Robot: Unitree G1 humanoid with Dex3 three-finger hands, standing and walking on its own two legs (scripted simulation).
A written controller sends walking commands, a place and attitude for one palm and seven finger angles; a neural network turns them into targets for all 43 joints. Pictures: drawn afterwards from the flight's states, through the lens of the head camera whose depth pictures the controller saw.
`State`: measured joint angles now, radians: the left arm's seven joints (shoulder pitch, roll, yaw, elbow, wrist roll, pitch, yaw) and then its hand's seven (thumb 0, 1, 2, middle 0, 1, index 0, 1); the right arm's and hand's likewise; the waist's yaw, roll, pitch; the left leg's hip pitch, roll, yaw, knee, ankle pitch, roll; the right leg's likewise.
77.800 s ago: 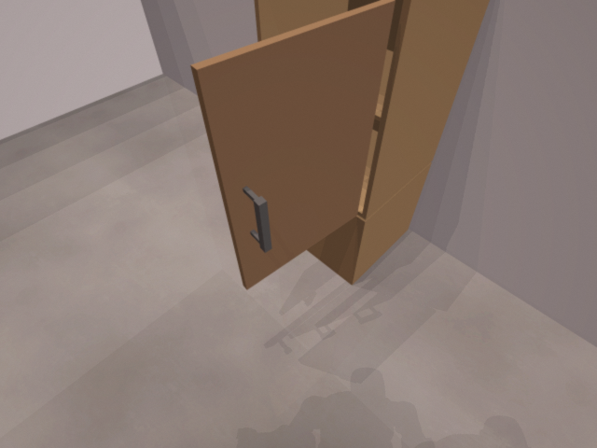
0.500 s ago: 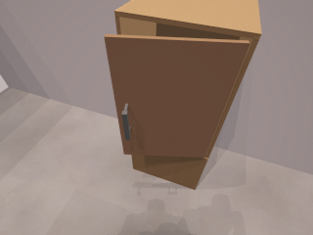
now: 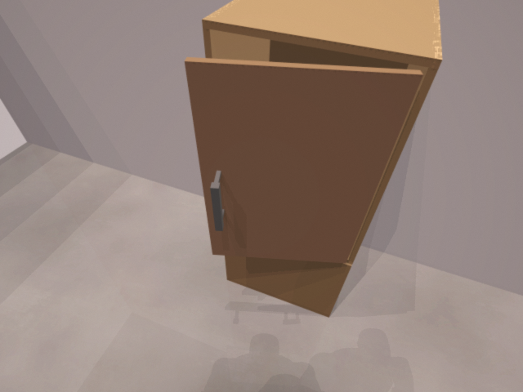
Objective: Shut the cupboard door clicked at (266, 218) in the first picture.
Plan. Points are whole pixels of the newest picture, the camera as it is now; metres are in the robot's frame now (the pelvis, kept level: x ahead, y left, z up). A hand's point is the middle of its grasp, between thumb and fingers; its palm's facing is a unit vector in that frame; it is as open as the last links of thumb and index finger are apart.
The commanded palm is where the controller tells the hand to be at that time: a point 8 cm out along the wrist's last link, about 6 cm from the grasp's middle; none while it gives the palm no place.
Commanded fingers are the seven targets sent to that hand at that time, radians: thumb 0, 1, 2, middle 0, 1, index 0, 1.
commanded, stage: look again from close up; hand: left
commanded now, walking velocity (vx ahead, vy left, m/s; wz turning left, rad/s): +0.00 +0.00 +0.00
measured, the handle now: (218, 201) +0.54 +0.14 -0.07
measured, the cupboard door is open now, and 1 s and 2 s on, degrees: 18 18 18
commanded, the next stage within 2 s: shuffle to correct the standing spot in 0.24 s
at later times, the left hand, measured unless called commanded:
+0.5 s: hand out of the picture +0.01 +0.19 -0.17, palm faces +0.00 -0.97 -0.23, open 7.4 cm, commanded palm none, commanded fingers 0.00 0.90 0.90 -0.20 -0.30 -0.20 -0.30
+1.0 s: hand out of the picture +0.06 +0.11 -0.18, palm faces +0.03 -0.99 -0.15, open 7.4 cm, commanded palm none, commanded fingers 0.00 0.90 0.90 -0.20 -0.30 -0.20 -0.30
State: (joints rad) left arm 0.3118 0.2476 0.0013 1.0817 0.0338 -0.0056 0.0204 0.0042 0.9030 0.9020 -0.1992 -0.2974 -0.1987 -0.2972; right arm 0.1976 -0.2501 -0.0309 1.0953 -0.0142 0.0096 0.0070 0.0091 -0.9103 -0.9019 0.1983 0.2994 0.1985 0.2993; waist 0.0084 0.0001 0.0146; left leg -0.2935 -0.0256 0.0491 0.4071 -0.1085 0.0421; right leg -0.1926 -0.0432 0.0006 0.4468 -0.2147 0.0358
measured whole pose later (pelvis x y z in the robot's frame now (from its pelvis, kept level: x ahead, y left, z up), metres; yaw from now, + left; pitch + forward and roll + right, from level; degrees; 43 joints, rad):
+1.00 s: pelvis +0.09 -0.04 +0.00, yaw -2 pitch +1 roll +0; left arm 0.35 0.09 0.01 1.08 0.02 -0.02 0.05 0.00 0.90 0.90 -0.20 -0.30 -0.20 -0.30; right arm 0.25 -0.13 -0.03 1.13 -0.01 0.00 -0.05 0.02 -0.93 -0.90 0.20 0.30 0.20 0.30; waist 0.00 -0.01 0.05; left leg -0.27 0.02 0.05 0.53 -0.26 0.00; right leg -0.15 0.00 0.01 0.50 -0.36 0.00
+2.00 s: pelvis +0.06 +0.00 +0.00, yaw -2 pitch -1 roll +0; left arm 0.26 0.24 -0.01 1.09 0.02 -0.01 0.02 0.01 0.90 0.90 -0.20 -0.30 -0.20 -0.30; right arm 0.19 -0.25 -0.01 1.07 -0.01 -0.02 0.00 0.01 -0.91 -0.90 0.20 0.30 0.20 0.30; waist 0.01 -0.02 0.04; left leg -0.26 -0.02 0.07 0.46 -0.19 0.05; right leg -0.16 -0.04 0.04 0.47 -0.31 0.04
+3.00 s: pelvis +0.01 -0.04 -0.12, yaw -1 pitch +16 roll -3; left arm 0.34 0.25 0.22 0.09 -0.33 -0.40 -0.37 0.02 0.89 0.90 -0.63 -0.77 -0.63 -0.77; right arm 0.22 -0.20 0.01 0.58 0.03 -0.26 -0.08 0.02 -0.91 -0.90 0.20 0.30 0.20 0.30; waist 0.03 0.04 -0.18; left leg -1.11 0.04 -0.05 1.30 -0.47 -0.01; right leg -0.96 0.02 -0.09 1.29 -0.61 -0.03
